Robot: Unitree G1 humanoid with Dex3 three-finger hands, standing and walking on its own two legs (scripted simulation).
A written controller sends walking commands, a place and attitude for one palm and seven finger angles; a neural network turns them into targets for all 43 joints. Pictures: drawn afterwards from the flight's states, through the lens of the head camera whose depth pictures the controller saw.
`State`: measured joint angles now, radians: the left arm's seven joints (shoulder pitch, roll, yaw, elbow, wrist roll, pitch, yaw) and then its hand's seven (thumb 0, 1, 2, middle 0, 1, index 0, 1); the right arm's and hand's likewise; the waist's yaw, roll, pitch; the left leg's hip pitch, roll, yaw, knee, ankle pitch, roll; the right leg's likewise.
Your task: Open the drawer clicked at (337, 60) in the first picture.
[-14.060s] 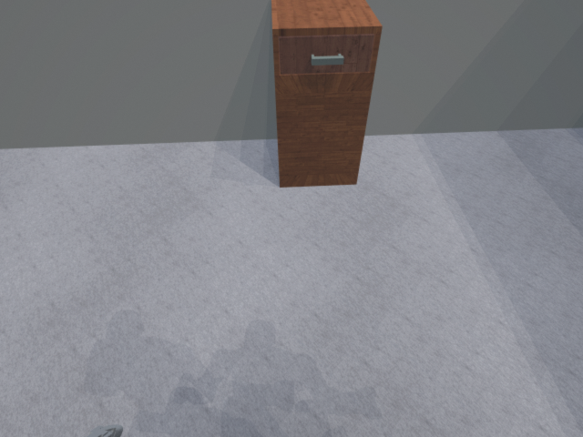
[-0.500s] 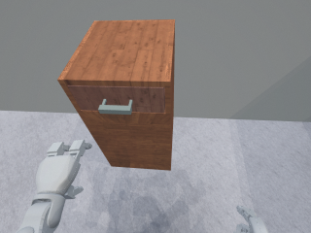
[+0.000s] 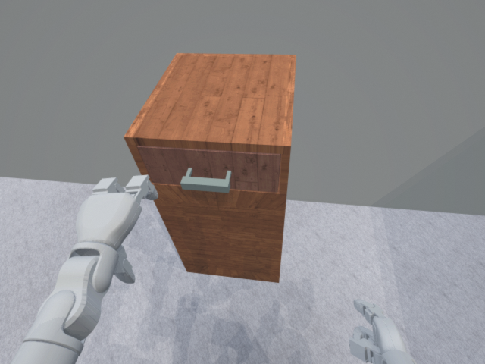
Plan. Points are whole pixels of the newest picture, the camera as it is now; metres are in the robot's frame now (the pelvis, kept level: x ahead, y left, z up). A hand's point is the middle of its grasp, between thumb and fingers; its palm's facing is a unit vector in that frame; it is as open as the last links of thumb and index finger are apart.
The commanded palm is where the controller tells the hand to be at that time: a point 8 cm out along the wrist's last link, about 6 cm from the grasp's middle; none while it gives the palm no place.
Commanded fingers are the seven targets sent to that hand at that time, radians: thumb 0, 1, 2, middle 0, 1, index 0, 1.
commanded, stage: raise the hand with hooked fingers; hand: left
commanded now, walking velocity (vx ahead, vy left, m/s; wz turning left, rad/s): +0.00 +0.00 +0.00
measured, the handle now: (207, 178) +0.55 +0.18 -0.08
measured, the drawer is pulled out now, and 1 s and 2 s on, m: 0.00 0.00 0.00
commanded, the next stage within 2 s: move the hooked fingers above the handle in 0.48 s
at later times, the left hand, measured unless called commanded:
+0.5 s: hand (127, 226) +0.29 +0.23 +0.08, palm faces +0.06 -0.09 -0.99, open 13.9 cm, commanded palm +0.27 +0.24 +0.14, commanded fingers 0.00 -0.50 0.30 -0.30 -1.20 -0.30 -1.20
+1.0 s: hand (157, 208) +0.35 +0.21 +0.05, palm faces -0.02 -0.07 -1.00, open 13.9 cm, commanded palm +0.33 +0.22 +0.11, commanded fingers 0.00 -0.50 0.30 -0.30 -1.20 -0.30 -1.20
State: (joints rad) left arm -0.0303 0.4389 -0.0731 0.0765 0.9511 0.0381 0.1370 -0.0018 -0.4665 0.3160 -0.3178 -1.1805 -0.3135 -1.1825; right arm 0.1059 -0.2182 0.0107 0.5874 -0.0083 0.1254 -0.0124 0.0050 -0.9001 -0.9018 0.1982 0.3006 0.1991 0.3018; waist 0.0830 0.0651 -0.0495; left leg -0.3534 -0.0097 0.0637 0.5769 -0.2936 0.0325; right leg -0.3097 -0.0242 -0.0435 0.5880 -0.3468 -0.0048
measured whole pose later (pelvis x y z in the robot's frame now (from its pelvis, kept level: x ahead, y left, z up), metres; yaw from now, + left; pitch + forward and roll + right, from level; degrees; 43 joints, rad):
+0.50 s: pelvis -0.01 +0.00 +0.00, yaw +0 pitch +4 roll +0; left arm -0.06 0.47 -0.05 0.09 0.93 -0.04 0.14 0.00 -0.49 0.30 -0.32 -1.20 -0.32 -1.20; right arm 0.17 -0.26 -0.03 0.64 0.00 0.14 -0.01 0.01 -0.90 -0.90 0.20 0.30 0.20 0.30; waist 0.07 0.07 -0.02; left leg -0.34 -0.01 0.06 0.52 -0.25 0.03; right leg -0.30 -0.02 -0.04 0.54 -0.30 -0.01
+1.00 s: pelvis -0.01 -0.02 +0.00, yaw +0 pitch +7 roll +1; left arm -0.32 0.44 -0.08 0.44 0.98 -0.06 0.16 0.00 -0.49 0.30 -0.32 -1.20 -0.31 -1.20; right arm 0.19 -0.25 -0.03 0.65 0.01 0.13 -0.03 0.00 -0.90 -0.90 0.20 0.30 0.20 0.30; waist 0.04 0.05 -0.06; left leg -0.43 0.01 0.06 0.58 -0.27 0.01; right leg -0.39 -0.01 -0.05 0.61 -0.34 -0.03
